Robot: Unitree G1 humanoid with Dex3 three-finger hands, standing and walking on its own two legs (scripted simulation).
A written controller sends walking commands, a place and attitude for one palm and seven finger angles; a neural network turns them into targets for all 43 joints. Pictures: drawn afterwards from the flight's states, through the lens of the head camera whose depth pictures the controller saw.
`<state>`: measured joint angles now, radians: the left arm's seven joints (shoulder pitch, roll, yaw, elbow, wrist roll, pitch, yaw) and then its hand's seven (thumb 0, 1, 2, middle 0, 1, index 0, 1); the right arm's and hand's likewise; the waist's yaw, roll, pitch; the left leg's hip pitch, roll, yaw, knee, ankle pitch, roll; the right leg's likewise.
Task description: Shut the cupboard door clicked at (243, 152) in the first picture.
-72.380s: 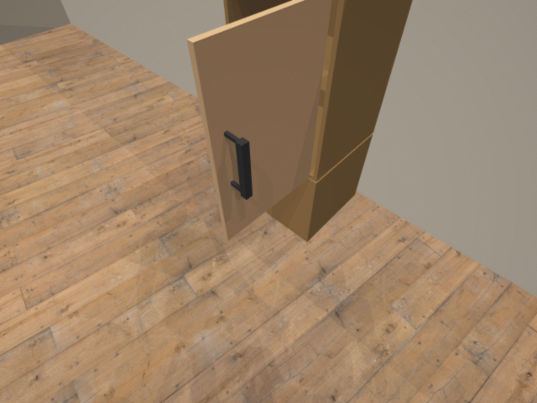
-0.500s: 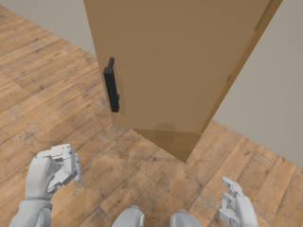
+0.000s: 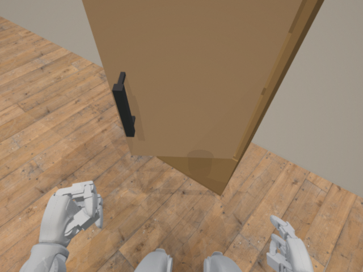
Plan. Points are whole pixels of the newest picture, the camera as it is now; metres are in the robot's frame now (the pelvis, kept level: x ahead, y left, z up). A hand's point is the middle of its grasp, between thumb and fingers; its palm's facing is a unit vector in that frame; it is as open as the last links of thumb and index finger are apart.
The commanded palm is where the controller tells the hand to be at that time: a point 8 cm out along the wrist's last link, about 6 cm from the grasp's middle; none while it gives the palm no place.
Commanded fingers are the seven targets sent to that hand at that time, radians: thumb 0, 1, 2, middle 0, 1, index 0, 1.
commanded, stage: bring the fist close to the handle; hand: left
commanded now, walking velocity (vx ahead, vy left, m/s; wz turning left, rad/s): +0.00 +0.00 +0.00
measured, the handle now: (126, 107) +0.49 +0.18 +0.05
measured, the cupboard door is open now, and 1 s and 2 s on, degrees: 32 32 27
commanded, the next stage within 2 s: push the door shut along its arc in 1.38 s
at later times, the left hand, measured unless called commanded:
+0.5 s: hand (110, 167) +0.31 +0.17 +0.06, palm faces +0.08 -1.00 -0.03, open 3.1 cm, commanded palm +0.29 +0.22 +0.05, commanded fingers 0.00 0.90 0.90 -1.30 -1.50 -1.30 -1.50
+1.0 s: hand (129, 141) +0.38 +0.15 +0.05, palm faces +0.06 -1.00 +0.00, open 3.1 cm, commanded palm +0.36 +0.20 +0.05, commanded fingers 0.00 0.90 0.90 -1.30 -1.50 -1.30 -1.50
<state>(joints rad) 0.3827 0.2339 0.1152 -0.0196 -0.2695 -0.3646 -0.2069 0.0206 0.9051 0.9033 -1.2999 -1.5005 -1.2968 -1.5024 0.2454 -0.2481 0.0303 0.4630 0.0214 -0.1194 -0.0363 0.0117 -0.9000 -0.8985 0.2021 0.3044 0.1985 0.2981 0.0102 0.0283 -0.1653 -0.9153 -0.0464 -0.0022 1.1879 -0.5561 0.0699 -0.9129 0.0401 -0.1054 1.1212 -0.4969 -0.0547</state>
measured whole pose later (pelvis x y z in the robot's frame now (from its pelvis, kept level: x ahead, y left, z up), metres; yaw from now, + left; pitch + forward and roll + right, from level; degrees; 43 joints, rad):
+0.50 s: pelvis +0.01 -0.02 +0.01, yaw +0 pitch +17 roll -1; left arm 0.04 0.23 0.18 0.24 -0.24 -0.38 -0.14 0.02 0.90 0.90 -1.30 -1.50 -1.30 -1.50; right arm 0.26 -0.26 0.03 0.53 0.02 -0.09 -0.03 0.01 -0.90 -0.90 0.20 0.30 0.20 0.30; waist -0.01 0.02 -0.17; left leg -0.89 -0.04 0.01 1.14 -0.54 0.05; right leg -0.91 0.05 -0.09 1.10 -0.49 -0.07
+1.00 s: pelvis +0.00 -0.01 +0.01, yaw -1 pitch +18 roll -1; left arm -0.30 0.21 0.16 0.59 -0.19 -0.42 -0.08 0.02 0.90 0.90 -1.30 -1.50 -1.30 -1.50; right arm 0.27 -0.25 0.02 0.59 0.02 -0.05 -0.02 0.01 -0.90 -0.90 0.20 0.30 0.20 0.30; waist -0.04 0.02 -0.15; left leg -0.90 -0.04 0.02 1.11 -0.52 0.06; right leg -0.92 0.04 -0.08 1.07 -0.47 -0.06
